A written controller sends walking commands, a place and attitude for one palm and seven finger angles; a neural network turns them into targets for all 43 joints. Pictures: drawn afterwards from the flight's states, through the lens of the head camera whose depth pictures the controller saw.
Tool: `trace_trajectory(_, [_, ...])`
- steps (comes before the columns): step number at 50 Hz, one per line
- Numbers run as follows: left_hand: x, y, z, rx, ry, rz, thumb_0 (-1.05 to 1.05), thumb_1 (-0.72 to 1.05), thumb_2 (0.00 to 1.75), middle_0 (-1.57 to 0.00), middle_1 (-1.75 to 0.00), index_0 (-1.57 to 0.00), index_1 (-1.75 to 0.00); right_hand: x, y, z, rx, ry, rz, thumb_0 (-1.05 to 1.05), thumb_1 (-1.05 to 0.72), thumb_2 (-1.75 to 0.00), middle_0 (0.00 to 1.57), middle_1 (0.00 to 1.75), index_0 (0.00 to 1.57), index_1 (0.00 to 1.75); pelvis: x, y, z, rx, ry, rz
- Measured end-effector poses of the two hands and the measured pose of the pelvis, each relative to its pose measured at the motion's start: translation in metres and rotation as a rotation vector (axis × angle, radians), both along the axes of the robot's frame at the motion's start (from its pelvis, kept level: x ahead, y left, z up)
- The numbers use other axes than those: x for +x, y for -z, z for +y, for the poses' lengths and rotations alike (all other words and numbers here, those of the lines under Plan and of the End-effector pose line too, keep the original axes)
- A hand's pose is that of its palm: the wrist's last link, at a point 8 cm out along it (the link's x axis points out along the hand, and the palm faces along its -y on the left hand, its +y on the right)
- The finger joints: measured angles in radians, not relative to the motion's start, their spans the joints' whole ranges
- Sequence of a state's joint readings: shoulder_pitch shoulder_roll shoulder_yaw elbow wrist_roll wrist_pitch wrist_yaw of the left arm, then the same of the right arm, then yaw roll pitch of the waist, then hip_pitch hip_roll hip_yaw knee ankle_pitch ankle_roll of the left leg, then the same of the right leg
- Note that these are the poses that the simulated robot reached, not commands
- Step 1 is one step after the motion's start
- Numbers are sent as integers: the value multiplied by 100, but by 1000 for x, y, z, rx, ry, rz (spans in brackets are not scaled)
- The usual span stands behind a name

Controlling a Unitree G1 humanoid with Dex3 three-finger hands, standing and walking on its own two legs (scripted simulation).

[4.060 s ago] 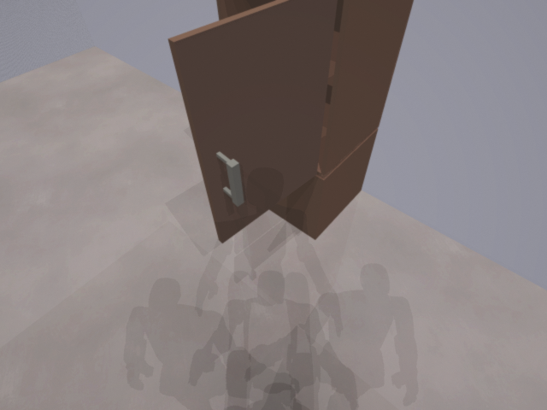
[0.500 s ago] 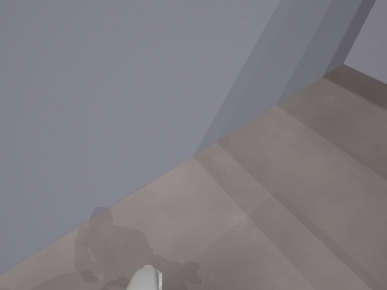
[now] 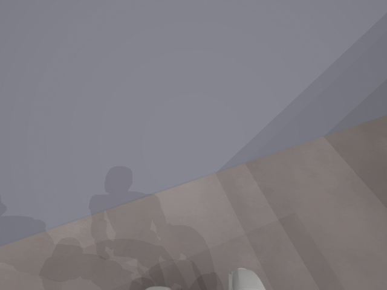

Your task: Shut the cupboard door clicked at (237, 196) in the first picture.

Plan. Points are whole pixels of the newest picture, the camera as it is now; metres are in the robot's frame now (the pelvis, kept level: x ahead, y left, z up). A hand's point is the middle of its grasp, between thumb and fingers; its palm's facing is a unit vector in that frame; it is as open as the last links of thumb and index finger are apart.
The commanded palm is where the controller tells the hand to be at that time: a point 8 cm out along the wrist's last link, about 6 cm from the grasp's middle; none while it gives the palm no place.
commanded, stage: turn to face it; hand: left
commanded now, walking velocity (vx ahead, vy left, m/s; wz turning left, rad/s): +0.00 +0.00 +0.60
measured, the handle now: out of the picture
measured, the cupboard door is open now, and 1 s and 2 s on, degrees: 84 84 84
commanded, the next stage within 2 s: none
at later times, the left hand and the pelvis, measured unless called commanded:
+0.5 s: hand out of the picture +0.10 +0.10 -0.15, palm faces +0.33 -0.91 -0.25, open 7.3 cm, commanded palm none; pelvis +0.07 -0.11 +0.01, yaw +20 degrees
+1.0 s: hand out of the picture +0.03 +0.15 -0.16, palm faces +0.59 -0.78 -0.23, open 7.4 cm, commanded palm none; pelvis +0.07 -0.08 +0.01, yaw +35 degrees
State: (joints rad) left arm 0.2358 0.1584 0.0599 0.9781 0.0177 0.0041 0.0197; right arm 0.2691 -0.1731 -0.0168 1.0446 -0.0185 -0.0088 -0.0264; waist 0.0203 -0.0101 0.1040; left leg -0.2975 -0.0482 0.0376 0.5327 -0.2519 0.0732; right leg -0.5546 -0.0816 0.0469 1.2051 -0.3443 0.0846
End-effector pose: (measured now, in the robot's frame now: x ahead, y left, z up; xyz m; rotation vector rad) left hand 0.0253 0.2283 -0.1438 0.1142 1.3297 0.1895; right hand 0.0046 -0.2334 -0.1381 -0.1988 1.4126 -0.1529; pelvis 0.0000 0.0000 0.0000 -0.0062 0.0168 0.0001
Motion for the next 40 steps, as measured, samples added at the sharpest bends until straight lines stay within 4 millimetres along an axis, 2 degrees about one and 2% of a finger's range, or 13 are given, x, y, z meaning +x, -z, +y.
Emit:
trace_trajectory(4, [58,-7,-12,16,13,-99,0,91,90,-20,-30,-20,-30,16,-5,-23,3,-8,25,1,-91,-90,20,30,20,30,16,-3,-22,-6,-39,19])
trace_trajectory(8, [103,-13,-31,42,30,-166,0,91,90,-20,-30,-20,-30,44,-2,-55,1,-13,0,1,-91,-90,20,30,20,30,32,-1,-51,-5,-82,34])
trace_trajectory(11, [127,-16,-46,77,29,-232,0,91,90,-20,-30,-20,-30,73,11,-86,1,-28,-26,1,-91,-90,20,30,20,30,47,9,-74,12,-117,38])
trace_trajectory(14, [130,-26,-60,101,7,-255,0,91,90,-20,-30,-20,-30,109,12,-109,-12,-71,-57,1,-91,-90,20,30,20,30,55,6,-86,25,-172,19])
trace_trajectory(18, [113,-35,-75,108,-71,-235,0,90,90,-20,-30,-20,-30,161,1,-124,-14,-153,-106,1,-91,-90,20,30,20,30,65,-3,-99,47,-237,8])
trace_trajectory(22, [80,-33,-85,95,-161,-185,0,90,90,-20,-30,-21,-30,212,-10,-121,-6,-250,-159,1,-91,-90,19,30,19,30,72,-8,-107,52,-301,6])
trace_trajectory(26, [36,-24,-90,85,-265,-114,0,91,90,-20,-30,-21,-30,254,-16,-100,6,-357,-202,1,-91,-90,19,30,19,30,75,-7,-109,41,-362,1])
trace_trajectory(30, [-13,-11,-91,70,-361,-28,0,91,90,-20,-30,-21,-30,288,-18,-64,22,-468,-242,1,-91,-90,19,30,19,30,76,-1,-104,23,-421,-2])
trace_trajectory(34, [-58,8,-86,42,-447,45,0,90,90,-20,-30,-21,-30,311,-18,-20,36,-573,-297,1,-91,-90,19,30,20,30,74,11,-90,3,-471,1])
trace_trajectory(36, [-74,17,-81,31,-483,81,0,90,90,-20,-30,-20,-30,315,-18,-4,41,-610,-325,1,-91,-90,20,30,20,30,71,16,-85,7,-499,3])
trace_trajectory(38, [-80,17,-75,30,-504,97,0,91,90,-20,-30,-20,-30,311,-20,5,41,-634,-320,0,-91,-90,20,30,20,30,69,14,-81,0,-511,-1])
trace_trajectory(40, [-78,12,-68,35,-520,82,1,91,90,-20,-30,-20,-30,304,-23,8,32,-643,-300,0,-91,-90,20,30,20,30,68,8,-79,-12,-529,-1])
